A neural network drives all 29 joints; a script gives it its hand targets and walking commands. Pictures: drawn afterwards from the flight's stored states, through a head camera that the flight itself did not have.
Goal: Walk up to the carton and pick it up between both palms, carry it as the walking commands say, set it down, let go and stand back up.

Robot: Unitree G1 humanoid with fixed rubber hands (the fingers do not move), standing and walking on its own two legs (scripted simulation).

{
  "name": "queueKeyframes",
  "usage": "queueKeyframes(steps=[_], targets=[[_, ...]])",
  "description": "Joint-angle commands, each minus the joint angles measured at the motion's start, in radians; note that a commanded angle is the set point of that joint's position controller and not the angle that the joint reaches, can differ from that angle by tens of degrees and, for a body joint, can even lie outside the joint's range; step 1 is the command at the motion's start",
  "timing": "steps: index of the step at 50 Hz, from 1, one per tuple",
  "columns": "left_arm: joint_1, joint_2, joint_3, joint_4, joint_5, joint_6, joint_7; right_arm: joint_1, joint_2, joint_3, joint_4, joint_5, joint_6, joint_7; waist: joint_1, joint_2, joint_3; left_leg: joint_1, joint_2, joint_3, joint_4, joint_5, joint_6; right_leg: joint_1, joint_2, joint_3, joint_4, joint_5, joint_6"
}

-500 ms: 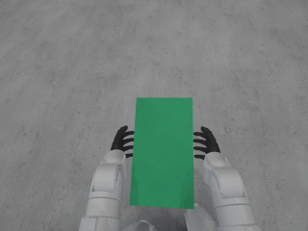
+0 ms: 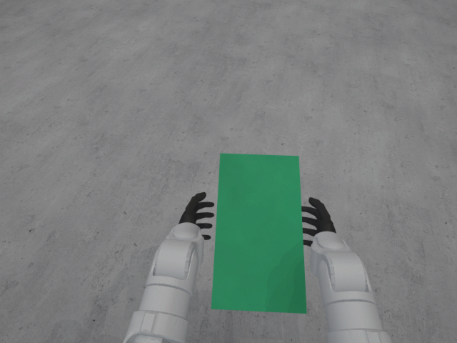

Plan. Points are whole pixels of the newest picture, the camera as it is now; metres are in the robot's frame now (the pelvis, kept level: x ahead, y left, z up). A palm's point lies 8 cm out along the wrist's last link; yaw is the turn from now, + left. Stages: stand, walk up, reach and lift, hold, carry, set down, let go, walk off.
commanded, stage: carry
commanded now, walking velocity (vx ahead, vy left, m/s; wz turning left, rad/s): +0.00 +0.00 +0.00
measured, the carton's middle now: (253, 235) +0.35 -0.02 -0.09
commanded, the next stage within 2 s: none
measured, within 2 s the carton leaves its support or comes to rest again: neither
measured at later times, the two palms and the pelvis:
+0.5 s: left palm (198, 111) +0.68 +0.13 -0.01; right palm (287, 108) +0.67 -0.11 +0.01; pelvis +0.38 +0.02 -0.01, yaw -2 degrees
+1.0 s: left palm (218, 28) +1.09 +0.09 +0.03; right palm (286, 30) +1.05 -0.14 +0.04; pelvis +0.76 +0.02 +0.00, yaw -3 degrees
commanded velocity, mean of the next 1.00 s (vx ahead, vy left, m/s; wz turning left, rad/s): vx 0.00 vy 0.00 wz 0.00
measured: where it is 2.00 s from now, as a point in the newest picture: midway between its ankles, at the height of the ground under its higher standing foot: (228, 195)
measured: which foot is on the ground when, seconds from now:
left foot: up 0.00-0.06, down 0.08-0.32, up 0.34-0.56, down 0.58-0.90, up 0.92-1.00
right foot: down 0.00-0.14, up 0.16-0.30, down 0.32-0.60, up 0.62-0.88, down 0.90-1.00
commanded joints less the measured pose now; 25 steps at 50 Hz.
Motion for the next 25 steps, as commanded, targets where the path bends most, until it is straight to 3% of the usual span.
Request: queueKeyframes(steps=[1, 2, 3, 4, 5, 6, 7, 8, 9, 10, 11, 12, 13, 14, 15, 16, 17, 18, 19, 20, 21, 22, 23, 24, 25], targets=[[-0.521, -1.045, -0.5, -0.316, -0.257, -0.121, -0.23, -0.793, 1.017, 0.681, -0.359, 0.353, -0.102, 0.272, 0.031, -0.25, -0.338, -0.514, 0.043, -0.059, -0.282, -0.173, 0.0, 0.692, -0.284, 0.469, -0.136, 1.628, -0.149], [-0.529, -1.062, -0.544, -0.348, -0.266, -0.124, -0.226, -0.746, 0.997, 0.652, -0.361, 0.333, -0.11, 0.27, 0.036, -0.209, -0.358, -0.506, 0.028, -0.012, -0.357, -0.058, -0.012, 0.709, -0.268, 0.435, -0.101, 1.609, -0.135], [-0.6, -1.077, -0.584, -0.411, -0.291, -0.12, -0.223, -0.725, 1.024, 0.641, -0.36, 0.325, -0.105, 0.272, 0.0, -0.119, -0.465, -0.267, 0.012, 0.032, -0.552, 0.179, -0.001, 0.625, -0.23, 0.323, -0.072, 1.494, -0.092], [-0.522, -1.055, -0.609, -0.424, -0.298, -0.106, -0.223, -0.601, 1.031, 0.614, -0.332, 0.306, -0.092, 0.271, -0.04, -0.004, -0.563, 0.101, 0.037, 0.05, -0.723, 0.614, 0.012, 0.43, -0.178, 0.187, 0.066, 1.306, -0.017], [-0.504, -1.048, -0.626, -0.404, -0.305, -0.097, -0.218, -0.589, 1.001, 0.586, -0.336, 0.287, -0.093, 0.265, -0.052, 0.247, -0.618, 0.473, 0.14, -0.085, -0.599, 1.482, 0.051, 0.074, -0.095, 0.132, 0.219, 0.762, 0.061], [-0.509, -1.056, -0.68, -0.471, -0.338, -0.095, -0.232, -0.466, 1.025, 0.56, -0.318, 0.27, -0.098, 0.255, -0.032, 0.533, -0.562, 0.706, 0.273, -0.268, -0.476, 2.297, 0.137, -0.241, 0.028, 0.065, 0.281, 0.001, 0.1], [-0.569, -1.035, -0.661, -0.433, -0.351, -0.1, -0.242, -0.467, 1.009, 0.515, -0.312, 0.254, -0.106, 0.24, -0.056, 0.549, -0.506, 0.848, 0.28, -0.289, -0.458, 2.432, 0.191, -0.465, 0.089, 0.064, 0.326, -0.232, 0.09], [-0.592, -1.012, -0.658, -0.444, -0.348, -0.096, -0.237, -0.507, 0.973, 0.548, -0.342, 0.253, -0.095, 0.238, -0.079, 0.437, -0.457, 0.956, 0.286, -0.292, -0.459, 2.37, 0.196, -0.646, 0.099, 0.034, 0.419, -0.299, 0.078], [-0.641, -0.992, -0.664, -0.646, -0.426, -0.087, -0.206, -0.602, 0.932, 0.564, -0.583, 0.334, -0.092, 0.203, -0.092, 0.341, -0.354, 1.0, 0.265, -0.3, -0.459, 2.271, 0.186, -0.83, 0.108, 0.018, 0.453, -0.371, 0.071], [-0.5, -0.965, -0.59, -0.503, -0.39, -0.058, -0.197, -0.594, 0.888, 0.557, -0.562, 0.313, -0.074, 0.188, -0.097, 0.181, -0.307, 0.957, 0.255, -0.332, -0.467, 2.208, 0.18, -0.865, 0.105, 0.009, 0.461, -0.391, 0.061], [-0.407, -0.928, -0.517, -0.378, -0.351, -0.048, -0.202, -0.576, 0.838, 0.54, -0.527, 0.273, -0.062, 0.183, -0.097, 0.023, -0.298, 0.841, 0.214, -0.281, -0.472, 2.074, 0.164, -0.801, 0.117, -0.019, 0.38, -0.347, 0.065], [-0.213, -0.903, -0.464, -0.172, -0.274, -0.04, -0.205, -0.519, 0.798, 0.535, -0.405, 0.222, -0.057, 0.187, -0.081, -0.023, -0.328, 0.786, 0.17, -0.203, -0.444, 1.989, 0.14, -0.68, 0.14, -0.068, 0.208, -0.251, 0.081], [-0.14, -0.903, -0.465, -0.227, -0.295, -0.057, -0.206, -0.561, 0.802, 0.597, -0.498, 0.264, -0.07, 0.19, -0.031, -0.13, -0.454, 0.6, 0.098, -0.033, -0.287, 2.105, 0.077, -0.247, 0.183, -0.129, -0.118, -0.048, 0.088], [-0.241, -0.903, -0.496, -0.328, -0.318, -0.07, -0.202, -0.476, 0.832, 0.618, -0.468, 0.292, -0.068, 0.193, 0.001, -0.2, -0.51, 0.316, 0.045, 0.059, -0.08, 1.956, -0.016, 0.196, 0.241, -0.174, -0.412, 0.372, 0.108], [-0.275, -0.917, -0.487, -0.377, -0.32, -0.073, -0.201, -0.56, 0.863, 0.67, -0.504, 0.332, -0.063, 0.199, 0.059, -0.268, -0.583, -0.095, 0.021, 0.067, 0.298, 1.292, -0.058, 0.675, 0.019, 0.109, -0.397, 1.007, -0.056], [-0.213, -0.911, -0.481, -0.33, -0.302, -0.077, -0.21, -0.574, 0.92, 0.723, -0.529, 0.336, -0.062, 0.22, 0.031, -0.489, -0.692, -0.515, -0.133, 0.031, 0.524, -0.094, -0.073, 1.124, -0.336, 0.518, -0.114, 2.18, -0.28], [-0.156, -0.915, -0.492, -0.313, -0.273, -0.075, -0.206, -0.602, 0.899, 0.721, -0.511, 0.349, -0.063, 0.236, 0.047, -0.388, -0.731, -0.575, -0.143, -0.072, 0.605, -0.173, -0.066, 1.117, -0.401, 0.697, -0.099, 2.291, -0.376], [-0.178, -0.936, -0.449, -0.264, -0.234, -0.086, -0.199, -0.592, 0.901, 0.688, -0.443, 0.344, -0.07, 0.252, 0.044, -0.226, -0.674, -0.575, -0.08, -0.13, 0.525, -0.061, -0.026, 0.972, -0.367, 0.675, -0.114, 1.951, -0.34], [-0.215, -0.937, -0.439, -0.286, -0.212, -0.088, -0.196, -0.527, 0.918, 0.669, -0.386, 0.343, -0.064, 0.257, 0.059, -0.109, -0.487, -0.711, -0.065, -0.124, 0.549, -0.156, 0.002, 0.86, -0.33, 0.677, -0.143, 1.705, -0.307], [-0.221, -0.973, -0.5, -0.405, -0.247, -0.096, -0.203, -0.568, 0.96, 0.726, -0.498, 0.384, -0.076, 0.264, 0.064, -0.012, -0.445, -0.781, -0.029, -0.108, 0.492, -0.17, 0.028, 0.86, -0.318, 0.628, -0.132, 1.57, -0.267], [-0.287, -0.955, -0.533, -0.476, -0.26, -0.101, -0.197, -0.573, 0.947, 0.711, -0.507, 0.389, -0.082, 0.261, 0.078, -0.058, -0.383, -0.917, -0.042, -0.059, 0.514, -0.237, 0.027, 0.903, -0.297, 0.592, -0.102, 1.587, -0.245], [-0.372, -0.942, -0.545, -0.498, -0.274, -0.101, -0.189, -0.577, 0.921, 0.674, -0.463, 0.369, -0.077, 0.252, 0.084, -0.073, -0.337, -0.991, -0.042, -0.058, 0.515, -0.288, 0.014, 0.888, -0.286, 0.563, -0.088, 1.603, -0.229], [-0.374, -0.931, -0.597, -0.595, -0.306, -0.095, -0.18, -0.522, 0.891, 0.647, -0.511, 0.356, -0.07, 0.24, 0.073, -0.032, -0.378, -0.975, -0.009, -0.069, 0.343, -0.309, 0.022, 0.878, -0.249, 0.515, -0.085, 1.553, -0.187], [-0.451, -0.908, -0.611, -0.618, -0.314, -0.089, -0.185, -0.541, 0.872, 0.629, -0.502, 0.333, -0.071, 0.24, 0.047, 0.013, -0.392, -0.847, 0.019, -0.032, 0.129, -0.144, 0.026, 0.789, -0.245, 0.451, -0.102, 1.464, -0.159], [-0.485, -0.904, -0.614, -0.613, -0.318, -0.078, -0.186, -0.471, 0.867, 0.586, -0.439, 0.292, -0.058, 0.232, 0.023, 0.074, -0.401, -0.577, 0.011, 0.067, -0.159, 0.166, 0.027, 0.575, -0.195, 0.329, -0.151, 1.375, -0.125]])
